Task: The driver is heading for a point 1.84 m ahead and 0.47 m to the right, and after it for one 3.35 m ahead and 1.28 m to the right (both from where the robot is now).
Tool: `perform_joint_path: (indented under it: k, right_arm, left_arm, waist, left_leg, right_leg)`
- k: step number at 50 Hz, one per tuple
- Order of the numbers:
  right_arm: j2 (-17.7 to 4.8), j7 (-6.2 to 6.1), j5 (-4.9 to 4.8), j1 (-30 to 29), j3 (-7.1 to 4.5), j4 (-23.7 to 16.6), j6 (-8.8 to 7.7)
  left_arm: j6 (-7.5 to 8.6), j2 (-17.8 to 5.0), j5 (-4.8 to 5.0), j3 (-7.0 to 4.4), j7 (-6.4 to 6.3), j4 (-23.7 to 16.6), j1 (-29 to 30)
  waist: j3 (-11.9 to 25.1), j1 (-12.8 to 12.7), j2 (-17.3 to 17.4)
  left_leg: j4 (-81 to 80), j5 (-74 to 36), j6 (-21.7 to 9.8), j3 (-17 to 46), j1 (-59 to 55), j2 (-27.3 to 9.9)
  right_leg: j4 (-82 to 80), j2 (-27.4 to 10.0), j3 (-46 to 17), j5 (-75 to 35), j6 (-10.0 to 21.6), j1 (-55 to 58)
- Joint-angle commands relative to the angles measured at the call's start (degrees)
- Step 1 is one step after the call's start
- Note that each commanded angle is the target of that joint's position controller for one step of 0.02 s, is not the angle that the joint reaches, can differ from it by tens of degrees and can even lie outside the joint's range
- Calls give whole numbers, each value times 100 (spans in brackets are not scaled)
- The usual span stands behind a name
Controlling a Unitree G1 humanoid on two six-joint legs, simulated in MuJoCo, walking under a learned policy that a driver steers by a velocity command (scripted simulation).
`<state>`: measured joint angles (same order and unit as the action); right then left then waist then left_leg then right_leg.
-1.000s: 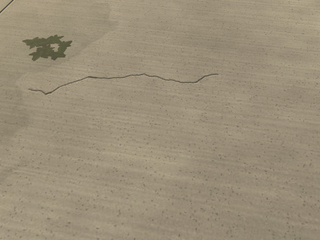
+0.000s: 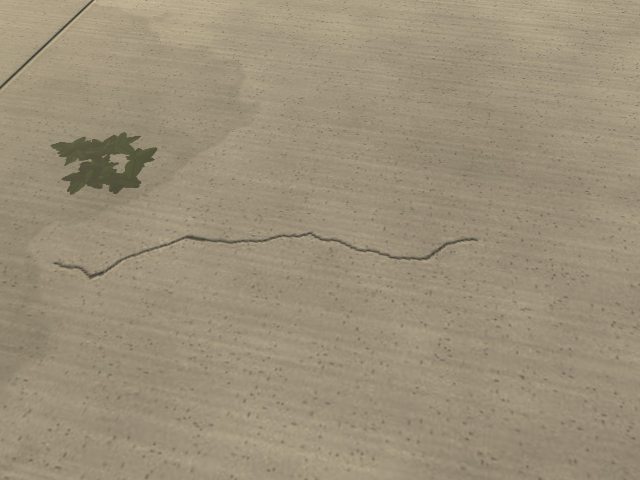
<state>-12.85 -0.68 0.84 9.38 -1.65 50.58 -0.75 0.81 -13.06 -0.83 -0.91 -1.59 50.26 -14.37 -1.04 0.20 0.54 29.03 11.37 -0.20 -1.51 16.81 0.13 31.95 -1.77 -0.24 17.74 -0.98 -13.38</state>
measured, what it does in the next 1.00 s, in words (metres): walks ahead: right foot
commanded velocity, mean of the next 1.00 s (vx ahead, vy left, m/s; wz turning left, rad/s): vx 0.32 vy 0.00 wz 0.00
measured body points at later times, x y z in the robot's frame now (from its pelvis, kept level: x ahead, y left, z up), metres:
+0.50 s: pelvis +0.11 +0.02 +0.01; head +0.12 +0.04 +0.46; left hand +0.19 +0.30 -0.13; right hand +0.13 -0.25 -0.13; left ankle +0.07 +0.11 -0.73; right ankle +0.04 -0.12 -0.65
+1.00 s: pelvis +0.37 -0.04 +0.00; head +0.40 -0.04 +0.45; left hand +0.48 +0.23 -0.12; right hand +0.42 -0.31 -0.14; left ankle +0.30 +0.11 -0.64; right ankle +0.43 -0.12 -0.73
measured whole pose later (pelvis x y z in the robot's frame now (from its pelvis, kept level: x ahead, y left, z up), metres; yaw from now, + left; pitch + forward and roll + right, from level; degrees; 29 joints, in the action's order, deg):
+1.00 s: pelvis +0.37 -0.04 +0.00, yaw +1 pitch +0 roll -1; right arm -15.4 -0.3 -1.5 14.9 -3.0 57.3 -5.5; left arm 5.2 -14.1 -0.1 -3.3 2.3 51.4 -10.4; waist -3.1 0.0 1.8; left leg 68.1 18.4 -3.3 1.9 25.2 -4.4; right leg 24.3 3.1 4.1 7.7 4.2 -16.4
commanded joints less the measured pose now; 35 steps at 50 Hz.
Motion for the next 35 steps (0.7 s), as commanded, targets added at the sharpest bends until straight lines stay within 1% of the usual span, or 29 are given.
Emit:
perform_joint_path:
  k: [1, 4, 7, 8, 9, 10, 11, 12, 13, 14, 15, 16, 17, 18, 19, 20, 21, 22, 23, 24, 25, 26, 28, 30, 31, 33, 35]
  right_arm:
    - [-560, -14, -35, -172, -139, -138, -80]
    - [-587, -30, -62, -153, -152, 57, -48]
    - [-620, -63, -79, -135, -162, 245, 1]
    - [-591, -70, -88, -36, -158, 355, 22]
    - [-606, -75, -120, -3, -174, 425, 44]
    - [-608, -69, -139, -41, -186, 451, 48]
    - [-591, -57, -145, -195, -186, 409, 14]
    - [-550, -31, -176, -394, -179, 324, -66]
    - [-512, 5, -217, -566, -167, 237, -169]
    - [-497, 46, -234, -670, -161, 193, -276]
    - [-519, 92, -250, -629, -170, 209, -366]
    - [-529, 137, -266, -432, -181, 295, -432]
    - [-566, 164, -284, 43, -222, 520, -465]
    - [-723, 163, -257, 652, -314, 822, -455]
    - [-1154, 137, -234, 1313, -459, 991, -459]
    - [-1715, 168, -238, 1919, -591, 1098, -470]
    - [-1219, 174, -142, 1687, -408, 1029, -531]
    - [-897, 175, -129, 1377, -309, 931, -586]
    - [-829, 184, -124, 1181, -277, 860, -611]
    - [-744, 200, -142, 1052, -229, 823, -606]
    - [-600, 197, -129, 1050, -167, 835, -575]
    - [-584, 182, -117, 1142, -147, 863, -533]
    - [-717, 110, -118, 1244, -145, 881, -475]
    - [-899, 34, -90, 1189, -162, 845, -446]
    - [-954, 9, -84, 1195, -168, 832, -440]
    - [-1021, -10, -101, 1366, -185, 872, -447]
    - [-1004, -11, -157, 1569, -198, 964, -450]
  left_arm:
    - [102, -739, 34, -159, -23, -188, -115]
    - [77, -712, 47, -155, -16, -125, -112]
    - [51, -688, 56, -154, -3, -53, -81]
    - [34, -675, 71, -162, -1, 34, -203]
    - [8, -760, 109, -198, -3, 79, -236]
    - [-10, -864, 142, -239, 0, 89, -242]
    - [-1, -939, 167, -270, -1, 99, -330]
    - [42, -1063, 204, -311, -2, 131, -502]
    - [104, -1200, 234, -360, -10, 170, -559]
    - [179, -1212, 233, -381, -19, 189, -565]
    - [240, -1169, 216, -385, -16, 181, -482]
    - [264, -1131, 234, -389, 1, 146, -316]
    - [251, -1108, 268, -391, 25, 79, -32]
    - [249, -1038, 257, -377, 41, -11, 210]
    - [289, -756, 236, -292, 47, -209, 545]
    - [394, -540, 190, -246, 18, -407, 529]
    - [478, -734, 272, -304, 25, -401, 526]
    - [534, -769, 372, -320, 77, -338, 389]
    - [561, -726, 379, -320, 105, -279, 340]
    - [567, -770, 325, -355, 125, -293, 473]
    - [548, -780, 259, -390, 157, -300, 545]
    - [518, -668, 235, -378, 200, -309, 529]
    - [445, -492, 207, -337, 251, -394, 744]
    - [415, -356, 204, -266, 250, -590, 1252]
    - [416, -306, 207, -232, 257, -670, 1493]
    - [419, -330, 234, -207, 285, -771, 1840]
    - [415, -396, 260, -204, 322, -866, 2075]
  waist:
    - [223, -58, -214]
    - [312, -68, -86]
    - [316, -55, -41]
    - [429, -65, -76]
    - [326, -64, -198]
    - [95, -80, -393]
    - [-217, -151, -600]
    - [-498, -242, -840]
    - [-791, -265, -1023]
    - [-954, -258, -1051]
    - [-942, -178, -1054]
    - [-819, -29, -999]
    - [-625, 240, -886]
    - [-364, 487, -713]
    - [-198, 758, 209]
    - [150, 877, 1648]
    - [104, 711, 1129]
    - [-108, 504, 737]
    - [-110, 369, 511]
    - [-261, 315, 312]
    - [-229, 271, 316]
    - [-184, 242, 414]
    - [-248, 244, 363]
    - [-436, 302, 281]
    - [-501, 355, 316]
    - [-591, 453, 417]
    - [-706, 478, 441]
  left_leg:
    - [-237, -829, -143, 286, -534, -232]
    - [-161, -1198, -131, 280, -663, -245]
    - [-127, -1391, -123, 285, -758, -259]
    - [-73, -872, -129, 170, -796, -165]
    - [97, 31, -144, -6, -656, -1]
    - [301, 976, -159, -152, -313, 137]
    - [563, 1492, -163, -231, 206, 205]
    - [946, 1507, -193, -291, 751, 214]
    - [1167, 1365, -286, -208, 1165, 98]
    - [1259, 1342, -385, -39, 1368, -69]
    - [1145, 1422, -472, 31, 1398, -164]
    - [708, 1347, -540, -10, 1044, -176]
    - [49, 841, -574, -136, 85, -70]
    - [-152, 339, -558, -77, -1061, 33]
    - [-829, 856, -880, 1236, -1811, -688]
    - [-1619, 796, -1632, 3482, -2853, -1842]
    - [-1689, 454, -1809, 3910, -2962, -2161]
    - [-1554, 102, -1633, 3289, -2873, -2010]
    - [-1572, -1, -1436, 2756, -2799, -1819]
    - [-1657, -466, -1285, 2304, -2654, -1696]
    - [-1723, -966, -1132, 1849, -2490, -1499]
    - [-1786, -1290, -1085, 1570, -2361, -1374]
    - [-1967, -1639, -1131, 1213, -2120, -1280]
    - [-2155, -1633, -1117, 938, -1736, -1188]
    - [-2241, -1566, -1079, 801, -1536, -1119]
    - [-2383, -1386, -1053, 635, -1332, -1092]
    - [-2428, -1352, -1052, 602, -1471, -1237]
  right_leg:
    - [-706, -249, -287, -784, 172, -215]
    - [-634, -211, -225, -1246, 197, -63]
    - [-624, -180, -181, -1540, 209, 16]
    - [-690, -136, -140, -1030, 246, 97]
    - [-777, -133, -204, -199, 365, 42]
    - [-961, -258, -443, 773, 555, -46]
    - [-1275, -557, -907, 1681, 786, -52]
    - [-1683, -1022, -1581, 2304, 1061, 93]
    - [-1949, -1463, -2188, 2445, 1319, 193]
    - [-2014, -1684, -2446, 2075, 1440, 242]
    - [-1916, -1722, -2368, 1480, 1427, 390]
    - [-1748, -1608, -2060, 983, 1305, 396]
    - [-1537, -1333, -1578, 620, 1088, 22]
    - [-1099, -950, -1061, 108, 851, -546]
    - [432, -246, -149, -594, 420, -1269]
    - [2308, 442, 265, 494, 65, -2445]
    - [3402, 305, -393, 1427, 124, -3122]
    - [3765, 47, -596, 1079, 288, -3370]
    - [3732, -183, -526, 573, 402, -3469]
    - [3475, -356, -428, 151, 433, -3523]
    - [3224, -469, -321, -167, 424, -3298]
    - [3004, -492, -210, -356, 365, -3098]
    - [2463, -476, -9, -638, 183, -2985]
    - [1562, -412, 105, -1058, 65, -2815]
    - [1101, -339, 177, -1347, 49, -2608]
    - [478, -191, 317, -1787, 62, -2222]
    - [154, -156, 264, -1988, 157, -2121]
Next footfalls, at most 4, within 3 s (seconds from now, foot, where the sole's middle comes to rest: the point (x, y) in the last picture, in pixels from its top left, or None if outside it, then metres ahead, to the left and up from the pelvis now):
0.84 right None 0.47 -0.12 -0.77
1.40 left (288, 370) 0.78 0.12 -0.77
1.94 right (383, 268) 1.08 -0.12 -0.77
2.42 left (337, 185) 1.41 0.00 -0.77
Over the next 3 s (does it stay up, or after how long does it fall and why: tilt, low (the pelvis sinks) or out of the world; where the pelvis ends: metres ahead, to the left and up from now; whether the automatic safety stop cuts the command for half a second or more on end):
stays up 1.45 -0.23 -0.02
